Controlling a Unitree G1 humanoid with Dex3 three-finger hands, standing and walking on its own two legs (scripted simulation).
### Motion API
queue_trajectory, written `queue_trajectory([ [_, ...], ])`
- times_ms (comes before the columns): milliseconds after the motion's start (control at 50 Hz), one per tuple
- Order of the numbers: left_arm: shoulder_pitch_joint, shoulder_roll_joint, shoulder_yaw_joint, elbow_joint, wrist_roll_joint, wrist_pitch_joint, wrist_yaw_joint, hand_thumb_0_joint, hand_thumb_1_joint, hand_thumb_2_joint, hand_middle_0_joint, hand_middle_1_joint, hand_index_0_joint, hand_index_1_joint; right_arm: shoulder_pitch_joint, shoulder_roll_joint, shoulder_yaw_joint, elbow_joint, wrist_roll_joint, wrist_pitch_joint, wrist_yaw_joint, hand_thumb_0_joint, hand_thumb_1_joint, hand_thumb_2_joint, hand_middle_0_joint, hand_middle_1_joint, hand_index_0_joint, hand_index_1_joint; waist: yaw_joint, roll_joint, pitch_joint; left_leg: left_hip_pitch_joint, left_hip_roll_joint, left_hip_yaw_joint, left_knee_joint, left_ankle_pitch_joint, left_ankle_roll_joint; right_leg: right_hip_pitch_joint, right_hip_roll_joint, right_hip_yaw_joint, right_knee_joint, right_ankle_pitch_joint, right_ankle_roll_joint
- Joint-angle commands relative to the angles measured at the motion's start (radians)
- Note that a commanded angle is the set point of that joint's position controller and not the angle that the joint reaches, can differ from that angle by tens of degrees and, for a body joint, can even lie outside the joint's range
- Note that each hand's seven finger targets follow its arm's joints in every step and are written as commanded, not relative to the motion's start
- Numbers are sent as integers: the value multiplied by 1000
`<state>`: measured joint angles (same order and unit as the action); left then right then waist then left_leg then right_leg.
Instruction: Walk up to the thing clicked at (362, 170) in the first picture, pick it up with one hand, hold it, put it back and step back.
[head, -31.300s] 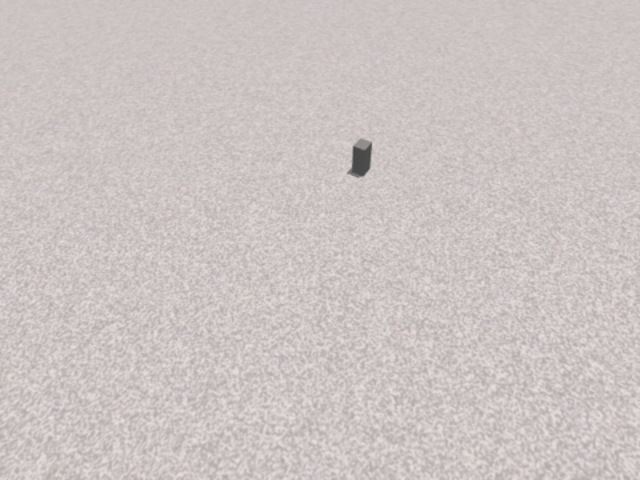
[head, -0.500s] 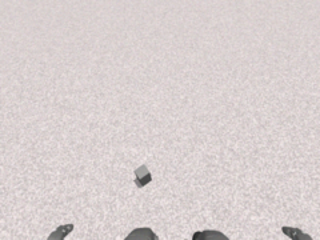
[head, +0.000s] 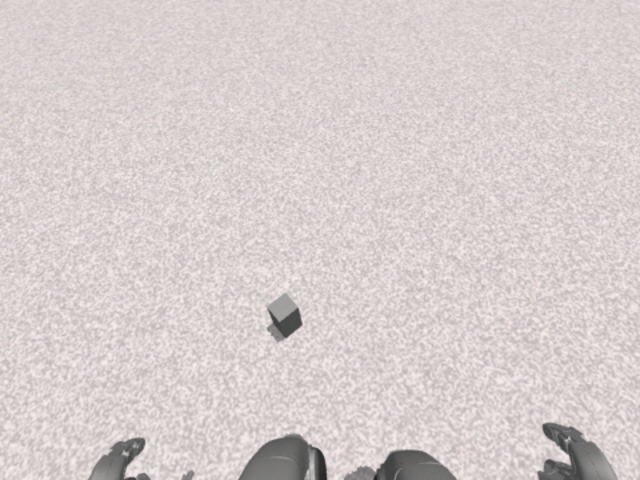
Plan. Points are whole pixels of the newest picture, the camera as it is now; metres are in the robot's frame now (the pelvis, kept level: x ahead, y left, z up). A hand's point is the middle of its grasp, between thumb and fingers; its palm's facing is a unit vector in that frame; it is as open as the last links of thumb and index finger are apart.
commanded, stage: step back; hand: left
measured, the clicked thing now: (285, 316) +0.54 +0.16 -0.68
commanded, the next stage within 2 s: none
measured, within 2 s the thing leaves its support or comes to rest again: neither
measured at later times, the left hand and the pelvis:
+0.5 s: hand out of the picture -0.02 +0.28 -0.14, palm faces +0.05 -0.94 -0.34, open 7.4 cm; pelvis -0.13 +0.01 +0.02, yaw +3 degrees
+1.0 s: hand out of the picture -0.18 +0.24 -0.12, palm faces +0.02 -0.91 -0.42, open 7.4 cm; pelvis -0.28 -0.03 +0.01, yaw +1 degrees
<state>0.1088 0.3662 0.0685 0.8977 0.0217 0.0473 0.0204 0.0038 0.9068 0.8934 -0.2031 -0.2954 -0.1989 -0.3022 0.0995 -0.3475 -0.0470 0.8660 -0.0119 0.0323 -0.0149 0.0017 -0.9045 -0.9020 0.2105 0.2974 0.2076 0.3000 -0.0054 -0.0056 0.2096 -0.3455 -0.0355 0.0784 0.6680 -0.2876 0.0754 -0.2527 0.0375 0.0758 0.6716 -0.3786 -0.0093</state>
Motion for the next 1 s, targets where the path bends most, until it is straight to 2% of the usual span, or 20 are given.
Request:
queue_trajectory([
  [0, 120, 234, 70, -54, 14, -36, 3, 0, 900, 900, -200, -300, -200, -300, -12, -249, -67, -77, 16, -8, -10, 0, -900, -900, 200, 300, 200, 300, 22, -62, -303, -3, 147, -231, -13, 158, 14, 151, -144, 175, -184, 314, -123],
  [20, 78, 295, 83, -71, 4, -32, -3, 0, 900, 900, -200, -300, -200, -300, -40, -212, -61, -81, 16, -5, -9, 0, -900, -900, 200, 300, 200, 300, 40, -207, -224, -64, -24, -132, 162, -87, -54, 32, -311, 379, -296, 321, -260],
  [40, 3, 329, 87, -119, 17, -38, -1, 0, 900, 900, -200, -300, -200, -300, -29, -218, -66, -71, 8, 3, -14, 0, -900, -900, 200, 300, 200, 300, 42, -287, -177, -26, -66, -159, 402, -326, -75, -107, -440, 508, -356, 365, -344],
  [60, -33, 303, 86, -145, 17, -42, 4, 0, 900, 900, -200, -300, -200, -300, 16, -239, -72, -61, 7, 5, -10, 0, -900, -900, 200, 300, 200, 300, 14, -234, -152, -24, -42, -237, 502, -329, -77, -135, -442, 502, -344, 424, -344],
  [120, -63, 232, 75, -161, 7, -41, 12, 0, 900, 900, -200, -300, -200, -300, 59, -213, -53, -31, 17, -4, -6, 0, -900, -900, 200, 300, 200, 300, -7, -124, -169, -65, -102, -233, 532, -230, -78, -65, -275, 221, -273, 547, -242],
  [240, 41, 222, 69, -179, 20, -20, 10, 0, 900, 900, -200, -300, -200, -300, 76, -189, -37, -66, 9, -26, -16, 0, -900, -900, 200, 300, 200, 300, 43, -174, -286, -87, -5, -127, 44, -218, -92, 263, -223, 146, -136, 632, -186],
  [300, 15, 236, 63, -199, -3, 3, -1, 0, 900, 900, -200, -300, -200, -300, 153, -187, -55, -40, -9, -41, -17, 0, -900, -900, 200, 300, 200, 300, -8, -154, -319, 108, 10, -87, -340, 146, -73, 195, -179, 99, 5, 589, -121],
  [320, 25, 199, 53, -212, -9, 10, -4, 0, 900, 900, -200, -300, -200, -300, 143, -227, -71, -48, -26, -44, -19, 0, -900, -900, 200, 300, 200, 300, 6, -95, -320, 216, 91, -215, -323, 243, -49, 35, -129, 93, 49, 405, -75],
  [340, 45, 156, 45, -220, -13, 11, -5, 0, 900, 900, -200, -300, -200, -300, 115, -329, -96, -62, -40, -43, -17, 0, -900, -900, 200, 300, 200, 300, 18, 155, -311, 315, 303, -485, -316, 423, 24, -196, 13, 27, 204, 58, -27],
  [360, -12, 187, 59, -222, -7, 9, 9, 0, 900, 900, -200, -300, -200, -300, 88, -387, -101, -79, -30, -39, -9, 0, -900, -900, 200, 300, 200, 300, -28, 192, -270, 173, 413, -551, -302, 517, 162, -205, 74, 69, 342, -257, -5],
  [380, -52, 205, 66, -220, 5, 7, 18, 0, 900, 900, -200, -300, -200, -300, 73, -399, -106, -85, -30, -43, -11, 0, -900, -900, 200, 300, 200, 300, -57, 241, -228, 78, 474, -637, -337, 468, 237, -191, 50, 123, 473, -280, 1],
  [440, 50, 203, 72, -176, -13, 7, 3, 0, 900, 900, -200, -300, -200, -300, -38, -279, -67, -109, -32, -46, -20, 0, -900, -900, 200, 300, 200, 300, 40, 148, -202, 162, 281, -320, -242, 591, 135, -262, 76, 147, 603, -138, -7],
  [580, 48, 185, 72, -192, 2, -9, -6, 0, 900, 900, -200, -300, -200, -300, 92, -275, -78, -116, -14, -41, -29, 0, -900, -900, 200, 300, 200, 300, -34, 148, -254, 338, 283, -310, -171, 538, 186, -249, 36, 65, 329, -141, 51],
  [680, 156, 178, 72, -127, 4, -18, -15, 0, 900, 900, -200, -300, -200, -300, 21, -313, -83, -155, -14, -18, -16, 0, -900, -900, 200, 300, 200, 300, 10, 216, -311, 170, 250, -269, -111, 392, 122, 20, -10, -50, -108, 30, 13],
  [720, 224, 193, 80, -90, 13, -23, -15, 0, 900, 900, -200, -300, -200, -300, -9, -287, -74, -158, 0, -5, -13, 0, -900, -900, 200, 300, 200, 300, 46, 177, -331, 47, 198, -245, -50, 246, 49, 156, -27, -33, -258, 187, -28],
  [740, 215, 267, 99, -102, 28, -29, -17, 0, 900, 900, -200, -300, -200, -300, 1, -243, -63, -166, 8, -2, -12, 0, -900, -900, 200, 300, 200, 300, 40, -17, -295, -135, 81, -220, 90, 46, -16, 179, -166, 226, -273, 164, -75],
  [760, 126, 360, 118, -147, 18, -24, -22, 0, 900, 900, -200, -300, -200, -300, -6, -200, -54, -182, 13, -3, -25, 0, -900, -900, 200, 300, 200, 300, 47, -234, -230, -202, -85, -152, 298, -288, -69, 15, -352, 410, -344, 174, -212],
  [780, 38, 402, 122, -183, 26, -26, -14, 0, 900, 900, -200, -300, -200, -300, -6, -247, -74, -163, 6, 1, -37, 0, -900, -900, 200, 300, 200, 300, 56, -299, -179, -118, -35, -218, 502, -346, -80, -197, -467, 538, -401, 145, -313],
  [860, -63, 240, 90, -204, 20, -27, -4, 0, 900, 900, -200, -300, -200, -300, 105, -223, -55, -89, 17, -10, -26, 0, -900, -900, 200, 300, 200, 300, -21, -148, -177, -136, -95, -229, 557, -185, -76, -74, -222, 126, -247, 392, -177],
  [980, 45, 217, 79, -213, 28, -15, 13, 0, 900, 900, -200, -300, -200, -300, 100, -201, -41, -105, -2, -32, -28, 0, -900, -900, 200, 300, 200, 300, 50, -199, -246, -135, -10, -132, 138, -245, -92, 205, -257, 139, -151, 552, -197],
])
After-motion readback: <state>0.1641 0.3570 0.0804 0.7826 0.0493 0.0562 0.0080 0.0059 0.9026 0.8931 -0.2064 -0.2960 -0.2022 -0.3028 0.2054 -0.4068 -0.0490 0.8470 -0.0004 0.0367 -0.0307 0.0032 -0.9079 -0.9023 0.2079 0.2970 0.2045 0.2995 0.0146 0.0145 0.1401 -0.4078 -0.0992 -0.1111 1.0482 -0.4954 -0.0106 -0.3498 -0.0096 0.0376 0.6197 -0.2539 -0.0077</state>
